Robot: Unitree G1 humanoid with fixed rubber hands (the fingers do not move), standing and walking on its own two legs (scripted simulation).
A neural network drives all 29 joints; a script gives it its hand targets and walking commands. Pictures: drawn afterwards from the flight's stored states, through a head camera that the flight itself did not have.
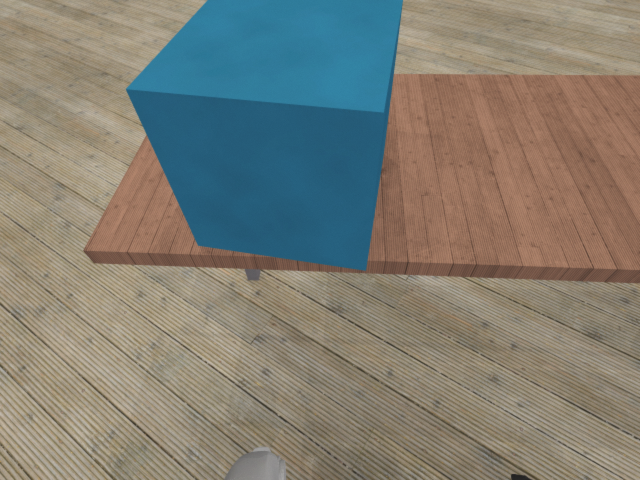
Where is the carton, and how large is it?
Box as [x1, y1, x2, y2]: [126, 0, 402, 270]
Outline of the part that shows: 207,0 126,88 198,245 365,270 383,155 402,0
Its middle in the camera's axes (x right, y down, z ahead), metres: -0.04 -0.14 +0.53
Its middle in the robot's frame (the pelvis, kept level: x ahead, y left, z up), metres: +0.53 +0.03 +0.14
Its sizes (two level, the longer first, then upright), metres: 0.252 0.248 0.251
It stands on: a table, 0.77 m high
